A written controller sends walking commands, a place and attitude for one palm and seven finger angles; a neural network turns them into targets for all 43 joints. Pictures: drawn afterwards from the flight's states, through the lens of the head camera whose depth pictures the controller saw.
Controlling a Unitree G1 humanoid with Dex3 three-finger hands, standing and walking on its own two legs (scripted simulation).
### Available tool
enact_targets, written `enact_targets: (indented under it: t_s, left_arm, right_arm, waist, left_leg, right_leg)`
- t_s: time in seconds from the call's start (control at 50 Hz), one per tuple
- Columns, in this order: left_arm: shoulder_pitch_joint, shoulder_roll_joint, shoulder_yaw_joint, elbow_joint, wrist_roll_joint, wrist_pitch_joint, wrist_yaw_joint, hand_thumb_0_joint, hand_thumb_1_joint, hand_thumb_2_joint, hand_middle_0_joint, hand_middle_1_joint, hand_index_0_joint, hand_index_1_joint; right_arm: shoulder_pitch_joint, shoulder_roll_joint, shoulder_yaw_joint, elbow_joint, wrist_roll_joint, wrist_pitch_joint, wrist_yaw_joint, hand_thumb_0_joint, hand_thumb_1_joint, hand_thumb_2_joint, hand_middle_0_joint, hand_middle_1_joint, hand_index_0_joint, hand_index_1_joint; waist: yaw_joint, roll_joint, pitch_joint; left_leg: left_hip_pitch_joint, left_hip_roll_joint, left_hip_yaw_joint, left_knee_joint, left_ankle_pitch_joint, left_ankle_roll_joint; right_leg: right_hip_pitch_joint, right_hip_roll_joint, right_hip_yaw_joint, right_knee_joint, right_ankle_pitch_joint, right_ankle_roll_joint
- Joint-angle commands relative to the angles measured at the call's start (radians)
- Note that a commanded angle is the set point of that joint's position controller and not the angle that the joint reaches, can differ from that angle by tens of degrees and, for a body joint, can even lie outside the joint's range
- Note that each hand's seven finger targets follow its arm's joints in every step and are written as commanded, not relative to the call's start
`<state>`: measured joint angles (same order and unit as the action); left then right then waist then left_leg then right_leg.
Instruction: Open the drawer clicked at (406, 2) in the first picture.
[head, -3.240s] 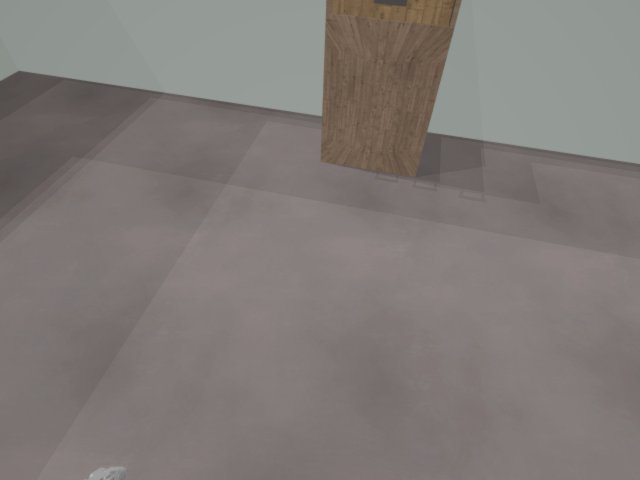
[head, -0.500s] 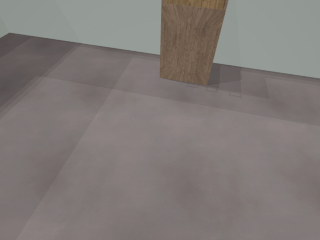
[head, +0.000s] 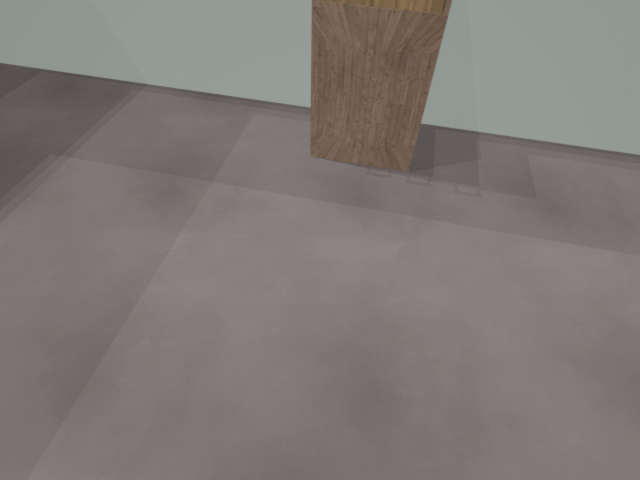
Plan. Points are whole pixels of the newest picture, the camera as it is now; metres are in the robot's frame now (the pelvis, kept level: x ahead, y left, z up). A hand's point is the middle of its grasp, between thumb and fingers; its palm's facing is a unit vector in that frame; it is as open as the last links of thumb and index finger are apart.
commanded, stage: walk to a spot facing it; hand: left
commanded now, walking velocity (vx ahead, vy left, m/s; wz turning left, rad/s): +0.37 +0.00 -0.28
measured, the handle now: out of the picture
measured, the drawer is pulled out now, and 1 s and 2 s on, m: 0.00 0.00 0.00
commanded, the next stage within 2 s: turn to face it in 1.44 s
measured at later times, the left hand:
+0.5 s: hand (232, 346) +0.34 +0.19 -0.15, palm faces -0.20 -0.96 -0.21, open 7.4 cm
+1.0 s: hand (259, 304) +0.45 +0.17 -0.19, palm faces -0.17 -0.98 -0.14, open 7.3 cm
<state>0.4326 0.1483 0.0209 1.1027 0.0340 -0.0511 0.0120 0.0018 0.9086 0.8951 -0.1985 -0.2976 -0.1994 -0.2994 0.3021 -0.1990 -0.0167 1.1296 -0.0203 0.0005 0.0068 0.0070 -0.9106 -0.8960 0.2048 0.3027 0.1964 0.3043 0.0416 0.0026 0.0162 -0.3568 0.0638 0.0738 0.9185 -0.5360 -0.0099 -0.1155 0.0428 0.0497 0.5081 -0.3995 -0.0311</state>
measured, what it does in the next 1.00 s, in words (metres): walks ahead: left foot, then right foot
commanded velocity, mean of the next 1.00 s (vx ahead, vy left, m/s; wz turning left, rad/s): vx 0.37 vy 0.00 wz -0.16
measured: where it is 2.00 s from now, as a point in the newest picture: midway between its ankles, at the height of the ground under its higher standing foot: (378, 308)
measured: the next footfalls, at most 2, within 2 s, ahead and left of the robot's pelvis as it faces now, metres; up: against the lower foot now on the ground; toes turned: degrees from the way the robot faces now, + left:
left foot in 0.12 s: +0.14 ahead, +0.14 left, +0.00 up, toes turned +5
right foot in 0.58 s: +0.36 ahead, -0.15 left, +0.00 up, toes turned -21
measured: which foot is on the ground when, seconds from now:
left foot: up 0.00-0.10, down 0.12-0.58, up 0.60-0.96, down 0.98-1.00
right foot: down 0.00-0.14, up 0.16-0.56, down 0.58-0.98, up 1.00-1.00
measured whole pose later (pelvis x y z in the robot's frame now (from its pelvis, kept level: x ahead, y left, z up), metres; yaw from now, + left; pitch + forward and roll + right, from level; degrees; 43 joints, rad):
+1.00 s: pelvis +0.44 -0.02 -0.01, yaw -14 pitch -1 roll -2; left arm 0.36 0.20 0.06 1.12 0.02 -0.03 0.00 0.00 0.92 0.90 -0.20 -0.30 -0.20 -0.30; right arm 0.18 -0.18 -0.05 1.01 -0.03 -0.07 0.02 0.00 -0.92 -0.90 0.20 0.30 0.19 0.30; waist 0.02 -0.04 0.02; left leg -0.40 0.12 0.17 0.64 -0.22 0.01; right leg -0.12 -0.04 -0.11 0.62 -0.44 0.01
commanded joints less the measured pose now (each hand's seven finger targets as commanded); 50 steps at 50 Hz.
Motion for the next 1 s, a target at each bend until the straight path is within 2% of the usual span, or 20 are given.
enact_targets:
  t_s: [0.0, 0.08, 0.1, 0.12, 0.14, 0.18, 0.28, 0.44, 0.48, 0.52, 0.54, 0.56, 0.58, 0.64, 0.7, 0.84, 0.92, 0.94, 0.96, 0.98]
  left_arm:
    - [0.067, 0.201, 0.052, -0.008, 0.000, -0.011, 0.015, 0.000, 0.900, 0.900, -0.200, -0.300, -0.200, -0.300]
    - [-0.002, 0.164, 0.055, -0.010, -0.015, -0.010, 0.002, 0.000, 0.900, 0.900, -0.200, -0.300, -0.200, -0.300]
    - [0.024, 0.108, 0.051, -0.021, -0.023, -0.007, -0.005, 0.000, 0.900, 0.900, -0.200, -0.300, -0.200, -0.300]
    - [0.015, 0.067, 0.042, -0.051, -0.025, -0.009, -0.010, 0.000, 0.900, 0.900, -0.200, -0.300, -0.200, -0.300]
    - [-0.040, 0.088, 0.042, -0.072, -0.013, -0.005, -0.002, 0.000, 0.900, 0.900, -0.200, -0.300, -0.200, -0.300]
    - [-0.112, 0.051, 0.042, -0.074, -0.003, 0.003, -0.018, 0.000, 0.900, 0.900, -0.200, -0.300, -0.200, -0.300]
    - [-0.066, 0.013, 0.049, -0.081, 0.003, 0.043, -0.036, 0.000, 0.900, 0.900, -0.200, -0.300, -0.200, -0.300]
    - [-0.338, 0.048, 0.044, -0.184, -0.002, 0.035, -0.048, 0.000, 0.900, 0.900, -0.200, -0.300, -0.200, -0.300]
    - [-0.305, 0.070, 0.050, -0.179, -0.002, 0.030, -0.048, 0.000, 0.900, 0.900, -0.200, -0.300, -0.200, -0.300]
    - [-0.098, 0.115, 0.063, -0.112, 0.004, 0.013, -0.042, 0.000, 0.900, 0.900, -0.200, -0.300, -0.200, -0.300]
    - [0.050, 0.202, 0.084, -0.070, 0.008, -0.002, -0.030, 0.000, 0.900, 0.900, -0.200, -0.300, -0.200, -0.300]
    - [0.144, 0.324, 0.114, -0.047, -0.001, -0.007, -0.016, 0.000, 0.900, 0.900, -0.200, -0.300, -0.200, -0.300]
    - [0.096, 0.351, 0.115, -0.056, -0.023, -0.003, -0.011, 0.000, 0.900, 0.900, -0.200, -0.300, -0.200, -0.300]
    - [-0.137, 0.204, 0.070, -0.109, -0.017, -0.011, -0.003, 0.000, 0.900, 0.900, -0.200, -0.300, -0.200, -0.300]
    - [-0.170, 0.156, 0.053, -0.100, -0.007, -0.024, -0.001, 0.000, 0.900, 0.900, -0.200, -0.300, -0.200, -0.300]
    - [-0.120, 0.179, 0.058, -0.059, -0.005, -0.027, -0.009, 0.000, 0.900, 0.900, -0.200, -0.300, -0.200, -0.300]
    - [-0.139, 0.186, 0.065, -0.058, -0.011, -0.014, -0.012, 0.000, 0.900, 0.900, -0.200, -0.300, -0.200, -0.300]
    - [-0.119, 0.144, 0.059, -0.063, -0.013, -0.012, -0.017, 0.000, 0.900, 0.900, -0.200, -0.300, -0.200, -0.300]
    - [-0.105, 0.082, 0.049, -0.091, -0.023, -0.010, -0.025, 0.000, 0.900, 0.900, -0.200, -0.300, -0.200, -0.300]
    - [-0.157, 0.107, 0.047, -0.115, -0.014, -0.009, -0.017, 0.000, 0.900, 0.900, -0.200, -0.300, -0.200, -0.300]
  right_arm:
    - [-0.170, -0.046, -0.028, -0.170, 0.015, -0.062, 0.004, 0.000, -0.900, -0.900, 0.200, 0.300, 0.200, 0.300]
    - [0.103, -0.076, -0.045, -0.078, 0.011, -0.073, -0.010, 0.000, -0.900, -0.900, 0.200, 0.300, 0.200, 0.300]
    - [0.241, -0.167, -0.073, -0.040, -0.003, -0.080, -0.024, 0.000, -0.900, -0.900, 0.200, 0.300, 0.200, 0.300]
    - [0.344, -0.244, -0.088, -0.022, -0.009, -0.078, -0.027, 0.000, -0.900, -0.900, 0.200, 0.300, 0.200, 0.300]
    - [0.287, -0.214, -0.078, -0.034, -0.003, -0.066, -0.027, 0.000, -0.900, -0.900, 0.200, 0.300, 0.200, 0.300]
    - [0.142, -0.107, -0.056, -0.069, -0.004, -0.073, -0.029, 0.000, -0.900, -0.900, 0.200, 0.300, 0.200, 0.300]
    - [0.075, -0.052, -0.044, -0.077, -0.005, -0.098, -0.033, 0.000, -0.900, -0.900, 0.200, 0.300, 0.200, 0.300]
    - [0.163, -0.082, -0.054, -0.027, -0.015, -0.085, -0.024, 0.000, -0.900, -0.900, 0.200, 0.300, 0.200, 0.300]
    - [0.145, -0.103, -0.056, -0.024, -0.014, -0.080, -0.025, 0.000, -0.900, -0.900, 0.200, 0.300, 0.200, 0.300]
    - [0.126, -0.120, -0.054, -0.025, -0.008, -0.074, -0.022, 0.000, -0.900, -0.900, 0.200, 0.300, 0.200, 0.300]
    - [0.137, -0.095, -0.049, -0.031, 0.003, -0.074, -0.010, 0.000, -0.900, -0.900, 0.200, 0.300, 0.200, 0.300]
    - [0.157, -0.019, -0.034, -0.072, 0.016, -0.081, -0.008, 0.000, -0.900, -0.900, 0.200, 0.300, 0.200, 0.300]
    - [0.084, -0.052, -0.038, -0.093, 0.021, -0.077, -0.011, 0.000, -0.900, -0.900, 0.200, 0.300, 0.200, 0.300]
    - [0.003, -0.035, -0.045, -0.091, -0.001, -0.064, -0.007, 0.000, -0.900, -0.900, 0.200, 0.300, 0.200, 0.300]
    - [0.093, 0.002, -0.037, -0.064, -0.008, -0.034, -0.003, 0.000, -0.900, -0.900, 0.200, 0.300, 0.200, 0.300]
    - [-0.062, 0.008, -0.040, -0.140, 0.000, -0.051, 0.023, 0.000, -0.900, -0.900, 0.200, 0.300, 0.200, 0.300]
    - [0.046, -0.053, -0.055, -0.108, -0.003, -0.066, 0.016, 0.000, -0.900, -0.900, 0.200, 0.300, 0.200, 0.300]
    - [0.158, -0.117, -0.070, -0.078, -0.010, -0.074, 0.006, 0.000, -0.900, -0.900, 0.200, 0.300, 0.200, 0.300]
    - [0.274, -0.230, -0.096, -0.054, -0.024, -0.077, -0.003, 0.000, -0.900, -0.900, 0.200, 0.300, 0.200, 0.300]
    - [0.300, -0.224, -0.087, -0.036, -0.020, -0.068, -0.014, 0.000, -0.900, -0.900, 0.200, 0.300, 0.200, 0.300]
  waist:
    - [-0.013, -0.133, 0.069]
    - [-0.145, -0.030, 0.010]
    - [-0.187, 0.172, -0.085]
    - [-0.199, 0.341, -0.118]
    - [-0.177, 0.234, -0.052]
    - [-0.123, 0.082, 0.143]
    - [-0.030, 0.097, 0.112]
    - [-0.083, 0.097, 0.150]
    - [-0.049, 0.093, 0.118]
    - [0.050, 0.041, -0.016]
    - [0.115, -0.088, -0.129]
    - [0.112, -0.302, -0.239]
    - [0.110, -0.255, -0.229]
    - [0.001, -0.040, 0.012]
    - [-0.069, -0.085, 0.007]
    - [-0.037, -0.117, 0.038]
    - [-0.112, -0.021, 0.047]
    - [-0.154, 0.141, -0.005]
    - [-0.183, 0.400, -0.038]
    - [-0.193, 0.397, -0.041]
  left_leg:
    - [-0.173, 0.034, -0.011, -0.114, 0.096, 0.000]
    - [0.370, -0.017, 0.056, -0.397, 0.331, 0.006]
    - [0.559, 0.177, -0.199, -0.473, 0.207, 0.061]
    - [0.562, 0.419, -0.515, -0.672, 0.099, 0.152]
    - [0.435, 0.460, -0.571, -0.723, -0.037, 0.187]
    - [0.229, 0.392, -0.399, -0.751, -0.016, 0.172]
    - [0.139, 0.273, -0.053, -0.758, 0.255, 0.138]
    - [0.280, 0.258, 0.073, -0.709, 0.535, 0.124]
    - [0.298, 0.268, 0.101, -0.625, 0.679, 0.112]
    - [0.265, 0.202, 0.166, -0.317, 0.871, 0.069]
    - [0.075, 0.148, 0.193, -0.031, 0.679, 0.034]
    - [-0.201, -0.002, 0.148, 0.301, 0.019, -0.009]
    - [-0.259, 0.032, 0.011, 0.439, -0.021, 0.013]
    - [-0.255, 0.129, -0.057, 0.387, 0.193, 0.011]
    - [-0.143, 0.129, -0.015, 0.209, 0.213, -0.017]
    - [-0.078, 0.086, 0.046, -0.198, 0.295, -0.019]
    - [0.206, 0.037, 0.100, -0.368, 0.334, -0.010]
    - [0.367, 0.103, -0.025, -0.460, 0.231, 0.022]
    - [0.464, 0.354, -0.372, -0.643, 0.101, 0.108]
    - [0.446, 0.416, -0.519, -0.741, 0.035, 0.134]
  right_leg:
    - [0.034, -0.294, 0.293, -0.212, 0.379, -0.178]
    - [-0.254, -0.132, 0.109, 0.031, 0.392, -0.075]
    - [-0.402, -0.049, 0.027, 0.310, 0.242, -0.034]
    - [-0.512, 0.017, -0.069, 0.618, -0.149, -0.004]
    - [-0.544, -0.043, -0.014, 0.749, -0.147, -0.021]
    - [-0.603, -0.129, -0.024, 0.798, -0.005, -0.016]
    - [-0.509, -0.168, -0.063, 0.634, 0.145, 0.023]
    - [-0.428, -0.132, -0.179, 0.182, 0.216, 0.015]
    - [-0.327, -0.107, -0.194, 0.141, 0.195, -0.009]
    - [-0.021, -0.038, -0.241, 0.041, 0.216, -0.037]
    - [0.235, -0.175, -0.070, -0.001, 0.194, -0.081]
    - [0.425, -0.464, 0.411, -0.124, 0.231, -0.204]
    - [0.347, -0.509, 0.491, -0.219, 0.131, -0.239]
    - [-0.019, -0.404, 0.222, -0.267, 0.132, -0.162]
    - [-0.154, -0.331, 0.047, -0.286, 0.242, -0.132]
    - [-0.111, -0.301, 0.010, -0.278, 0.173, -0.123]
    - [-0.202, -0.245, -0.050, -0.116, 0.151, -0.076]
    - [-0.286, -0.168, -0.096, 0.121, 0.187, -0.044]
    - [-0.463, -0.045, -0.215, 0.463, -0.070, 0.012]
    - [-0.546, -0.041, -0.102, 0.668, -0.161, 0.005]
